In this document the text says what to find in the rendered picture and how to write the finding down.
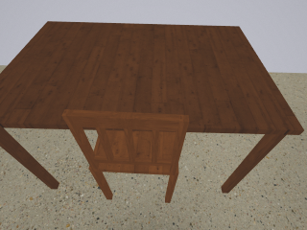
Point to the table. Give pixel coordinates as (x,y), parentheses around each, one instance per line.
(210,73)

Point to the chair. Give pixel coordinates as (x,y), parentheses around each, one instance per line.
(128,151)

